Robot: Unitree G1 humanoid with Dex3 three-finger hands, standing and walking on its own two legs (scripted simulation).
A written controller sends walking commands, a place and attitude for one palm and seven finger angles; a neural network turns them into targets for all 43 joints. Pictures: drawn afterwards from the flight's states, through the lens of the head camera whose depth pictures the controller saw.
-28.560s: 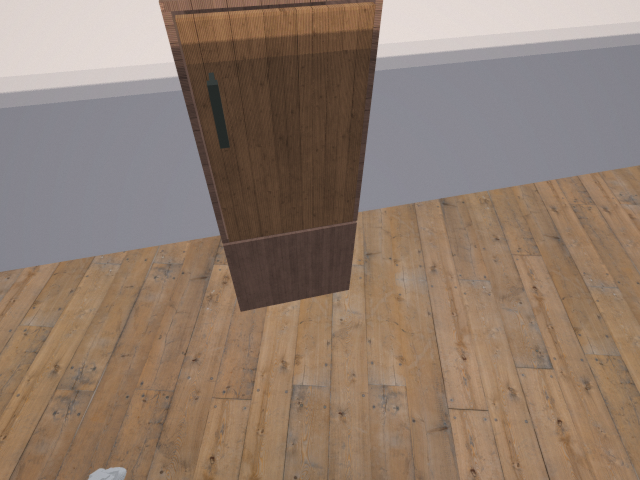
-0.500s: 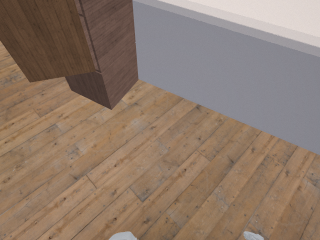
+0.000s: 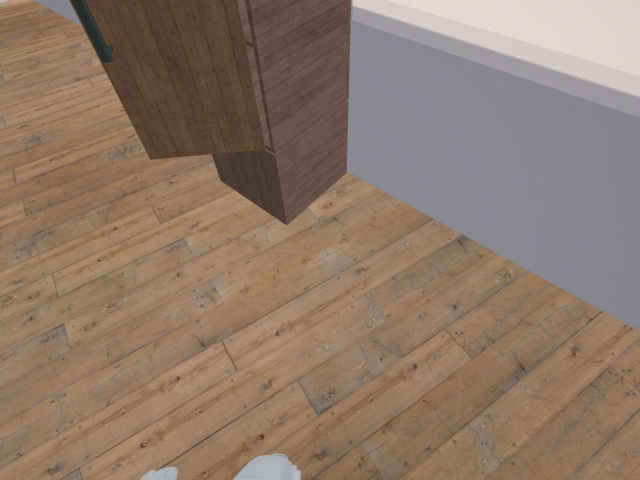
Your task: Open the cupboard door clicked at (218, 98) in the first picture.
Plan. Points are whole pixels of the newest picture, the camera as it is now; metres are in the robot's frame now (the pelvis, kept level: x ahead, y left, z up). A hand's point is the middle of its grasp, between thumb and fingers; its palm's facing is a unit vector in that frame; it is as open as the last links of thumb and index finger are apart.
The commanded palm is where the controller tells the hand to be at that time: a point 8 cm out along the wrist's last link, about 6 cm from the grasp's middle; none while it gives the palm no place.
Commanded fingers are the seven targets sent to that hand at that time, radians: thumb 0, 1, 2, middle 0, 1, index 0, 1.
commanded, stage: turn to face it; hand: left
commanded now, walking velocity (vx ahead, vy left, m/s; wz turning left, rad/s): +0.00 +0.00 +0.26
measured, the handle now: (95, 27) +1.01 +0.58 +0.06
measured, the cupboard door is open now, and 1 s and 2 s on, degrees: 46 46 46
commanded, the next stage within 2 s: take the last steps up to it in 0.02 s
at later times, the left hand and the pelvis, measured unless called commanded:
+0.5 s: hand out of the picture +0.08 +0.24 -0.16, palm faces +0.18 -0.96 -0.20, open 7.4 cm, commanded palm none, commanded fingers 0.00 0.90 0.90 -0.20 -0.30 -0.20 -0.30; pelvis +0.05 +0.04 +0.01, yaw +8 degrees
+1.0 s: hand out of the picture +0.11 +0.24 -0.16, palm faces +0.33 -0.92 -0.20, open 7.3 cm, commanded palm none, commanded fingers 0.00 0.90 0.90 -0.20 -0.30 -0.20 -0.30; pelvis +0.20 +0.08 +0.01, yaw +15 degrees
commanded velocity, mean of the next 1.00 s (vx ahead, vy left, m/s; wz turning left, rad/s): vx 0.27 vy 0.13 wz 0.15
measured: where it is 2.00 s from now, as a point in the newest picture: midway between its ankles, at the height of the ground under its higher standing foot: (266, 367)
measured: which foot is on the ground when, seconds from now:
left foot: up 0.00-0.22, down 0.24-0.66, up 0.68-1.00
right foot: down 0.00-0.26, up 0.28-0.64, down 0.66-1.00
